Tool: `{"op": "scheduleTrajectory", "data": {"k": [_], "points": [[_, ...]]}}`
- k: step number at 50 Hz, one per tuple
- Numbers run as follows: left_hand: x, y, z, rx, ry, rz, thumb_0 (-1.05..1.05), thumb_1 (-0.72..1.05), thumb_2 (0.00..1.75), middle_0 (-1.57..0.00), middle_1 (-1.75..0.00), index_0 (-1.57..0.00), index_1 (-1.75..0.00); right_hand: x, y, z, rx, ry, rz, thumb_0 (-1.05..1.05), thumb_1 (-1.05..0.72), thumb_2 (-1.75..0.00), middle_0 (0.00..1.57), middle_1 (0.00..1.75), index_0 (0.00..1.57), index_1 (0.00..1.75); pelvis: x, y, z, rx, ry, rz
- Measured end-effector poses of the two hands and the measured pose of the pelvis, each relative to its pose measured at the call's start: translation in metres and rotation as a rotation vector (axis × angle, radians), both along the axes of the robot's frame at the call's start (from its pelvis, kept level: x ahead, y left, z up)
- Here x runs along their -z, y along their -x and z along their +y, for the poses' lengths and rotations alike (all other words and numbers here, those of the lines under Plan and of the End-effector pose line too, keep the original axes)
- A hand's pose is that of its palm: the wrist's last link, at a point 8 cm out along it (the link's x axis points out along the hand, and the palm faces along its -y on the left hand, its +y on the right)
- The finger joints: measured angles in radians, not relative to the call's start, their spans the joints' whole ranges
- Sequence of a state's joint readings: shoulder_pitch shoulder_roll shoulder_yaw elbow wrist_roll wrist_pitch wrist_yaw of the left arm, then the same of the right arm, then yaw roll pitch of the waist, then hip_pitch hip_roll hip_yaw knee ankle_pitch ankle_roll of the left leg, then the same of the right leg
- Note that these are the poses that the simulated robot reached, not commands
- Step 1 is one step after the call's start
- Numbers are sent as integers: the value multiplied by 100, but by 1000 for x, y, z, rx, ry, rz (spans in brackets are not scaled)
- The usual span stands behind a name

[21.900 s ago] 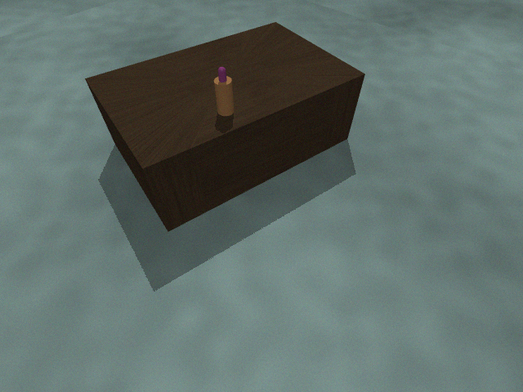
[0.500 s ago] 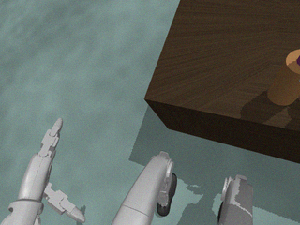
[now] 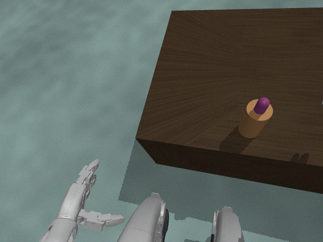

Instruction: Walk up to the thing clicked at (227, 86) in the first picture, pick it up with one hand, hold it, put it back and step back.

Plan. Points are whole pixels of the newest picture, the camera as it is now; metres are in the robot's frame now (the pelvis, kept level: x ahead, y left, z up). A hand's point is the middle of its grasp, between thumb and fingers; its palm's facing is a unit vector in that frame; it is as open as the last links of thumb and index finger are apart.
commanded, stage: home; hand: right
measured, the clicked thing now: (255, 116) +0.49 -0.19 -0.15
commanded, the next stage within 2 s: none
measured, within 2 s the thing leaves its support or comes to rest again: neither
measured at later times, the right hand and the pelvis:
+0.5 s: hand (304, 168) +0.31 -0.24 -0.01, palm faces +0.22 +0.94 -0.27, open 17.1 cm; pelvis +0.05 +0.00 +0.06, yaw -2 degrees
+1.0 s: hand (274, 229) +0.18 -0.17 -0.01, palm faces +0.20 +0.94 -0.28, open 17.5 cm; pelvis +0.02 +0.02 +0.05, yaw -4 degrees
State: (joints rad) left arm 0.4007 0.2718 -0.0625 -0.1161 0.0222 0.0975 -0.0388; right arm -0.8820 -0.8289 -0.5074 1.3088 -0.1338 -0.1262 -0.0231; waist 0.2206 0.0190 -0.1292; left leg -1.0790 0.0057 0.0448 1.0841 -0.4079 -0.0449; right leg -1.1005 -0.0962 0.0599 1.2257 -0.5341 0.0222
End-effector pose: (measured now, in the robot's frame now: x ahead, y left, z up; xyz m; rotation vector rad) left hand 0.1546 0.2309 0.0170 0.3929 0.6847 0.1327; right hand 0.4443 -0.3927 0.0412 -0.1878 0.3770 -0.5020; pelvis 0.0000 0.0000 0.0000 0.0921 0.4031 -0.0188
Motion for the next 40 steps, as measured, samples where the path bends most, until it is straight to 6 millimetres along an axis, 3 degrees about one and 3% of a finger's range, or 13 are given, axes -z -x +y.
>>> {"op": "scheduleTrajectory", "data": {"k": [3, 6, 10, 17, 26, 35, 40], "points": [[2, -13, -23, 41, 99, -16, -1, 14, 48, -13, -19, -14, -18, -5, 13, 0, -10, 31, 45, -1, 45, -10, 7, 7, 7, 7, -9, -6, -2, 4, 4, -18], [-1, -20, -32, 45, 158, -24, -1, 30, 57, -15, -21, -15, -21, -1, 31, 6, -33, 44, 114, -1, 45, -10, 7, 7, 7, 6, -18, -13, -3, 9, 12, -42], [-3, -24, -23, 20, 157, 9, 0, 50, 68, -17, -24, -17, -24, 13, 59, 24, -82, 37, 191, -1, 46, -10, 6, 7, 7, 6, -29, -22, -5, 11, 24, -74], [-7, -38, -13, -5, 120, 45, 0, 77, 83, -19, -28, -19, -28, 29, 108, 74, -152, -31, 203, -1, 47, -9, 7, 7, 7, 6, -44, -36, -3, 19, 39, -146], [-7, -53, -15, -30, 179, 19, 1, 88, 89, -20, -30, -20, -30, 23, 176, 116, -171, -82, 235, -1, 48, -9, 7, 7, 7, 6, -57, -47, 3, 26, 59, -216], [34, -38, 4, -109, 160, 136, 1, 89, 90, -20, -30, -20, -30, 27, 254, 165, -188, -143, 328, -1, 53, -6, 6, 6, 6, 5, -57, -45, 10, 32, 64, -258], [41, -31, 10, -119, 139, 127, 1, 90, 90, -20, -30, -20, -30, 28, 281, 176, -167, -150, 363, -1, 55, -5, 6, 6, 6, 5, -54, -37, 16, 37, 70, -273]]}}
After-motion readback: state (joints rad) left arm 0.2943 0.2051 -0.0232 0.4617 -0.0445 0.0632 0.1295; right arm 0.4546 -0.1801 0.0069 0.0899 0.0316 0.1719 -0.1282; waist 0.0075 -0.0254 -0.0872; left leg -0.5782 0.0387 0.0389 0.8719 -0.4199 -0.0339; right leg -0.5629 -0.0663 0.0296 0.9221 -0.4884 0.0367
